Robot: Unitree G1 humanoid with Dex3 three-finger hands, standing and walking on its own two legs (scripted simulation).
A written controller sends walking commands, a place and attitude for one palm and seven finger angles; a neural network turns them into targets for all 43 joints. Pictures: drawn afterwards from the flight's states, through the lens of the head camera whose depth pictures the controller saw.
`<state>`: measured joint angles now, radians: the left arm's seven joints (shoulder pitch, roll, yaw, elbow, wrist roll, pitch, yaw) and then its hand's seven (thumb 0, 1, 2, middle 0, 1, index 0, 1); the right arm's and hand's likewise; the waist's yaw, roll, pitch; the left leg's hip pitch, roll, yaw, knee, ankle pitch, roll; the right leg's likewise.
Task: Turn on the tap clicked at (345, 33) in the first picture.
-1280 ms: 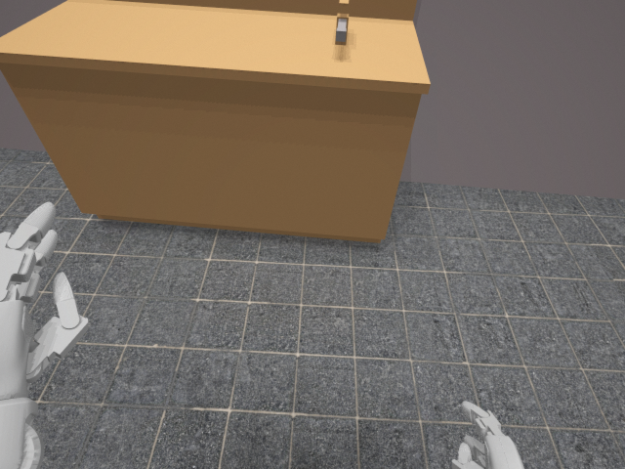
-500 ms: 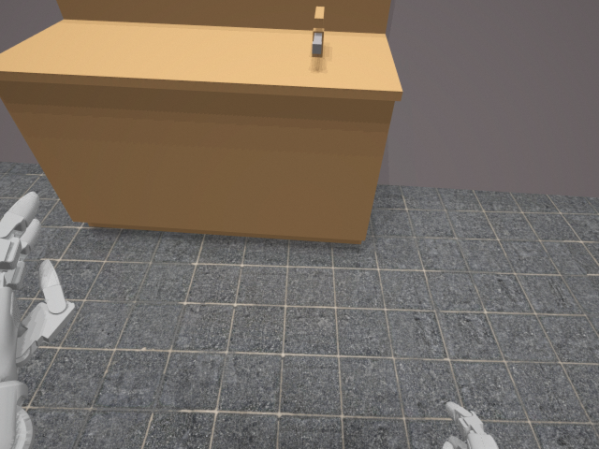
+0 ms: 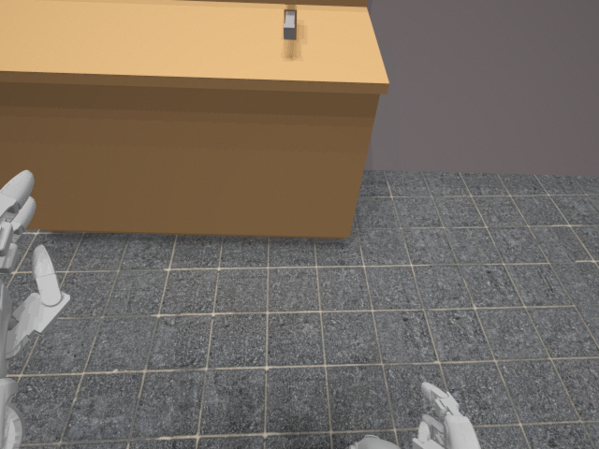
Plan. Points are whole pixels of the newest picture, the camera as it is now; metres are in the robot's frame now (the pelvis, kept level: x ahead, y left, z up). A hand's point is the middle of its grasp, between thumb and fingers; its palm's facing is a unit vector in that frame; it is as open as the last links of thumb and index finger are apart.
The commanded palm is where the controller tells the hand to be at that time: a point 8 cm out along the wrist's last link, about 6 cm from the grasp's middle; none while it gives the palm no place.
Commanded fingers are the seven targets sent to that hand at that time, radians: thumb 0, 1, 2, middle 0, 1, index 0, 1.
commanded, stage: walk to a spot facing it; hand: left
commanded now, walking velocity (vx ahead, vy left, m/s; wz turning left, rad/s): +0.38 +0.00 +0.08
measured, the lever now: (289, 31) +1.06 +0.08 +0.08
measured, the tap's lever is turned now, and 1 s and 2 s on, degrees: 0 0 0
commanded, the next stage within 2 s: turn to face it in 0.34 s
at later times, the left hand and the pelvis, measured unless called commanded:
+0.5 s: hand (109, 190) +0.35 +0.24 +0.18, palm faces +0.53 -0.75 -0.39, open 7.4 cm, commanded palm +0.30 +0.28 +0.17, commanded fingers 0.00 0.90 0.90 -0.20 -0.30 -0.20 -0.30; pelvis +0.17 -0.02 -0.02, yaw +6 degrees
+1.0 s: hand (218, 141) +0.48 +0.14 +0.16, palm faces +0.30 -0.84 -0.44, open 7.4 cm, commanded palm +0.42 +0.20 +0.17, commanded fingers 0.00 0.90 0.90 -0.20 -0.30 -0.20 -0.30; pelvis +0.23 -0.06 -0.01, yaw -6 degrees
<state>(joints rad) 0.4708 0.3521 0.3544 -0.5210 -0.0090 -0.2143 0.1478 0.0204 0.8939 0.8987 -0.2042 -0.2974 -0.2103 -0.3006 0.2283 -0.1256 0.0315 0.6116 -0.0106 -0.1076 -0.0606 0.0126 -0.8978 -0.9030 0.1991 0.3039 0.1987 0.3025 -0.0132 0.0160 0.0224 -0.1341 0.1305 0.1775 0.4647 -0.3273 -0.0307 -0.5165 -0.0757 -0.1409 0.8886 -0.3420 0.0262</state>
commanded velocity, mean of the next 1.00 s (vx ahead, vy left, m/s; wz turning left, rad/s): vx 0.12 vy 0.00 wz -0.18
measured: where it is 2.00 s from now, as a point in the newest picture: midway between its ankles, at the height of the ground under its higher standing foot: outside the picture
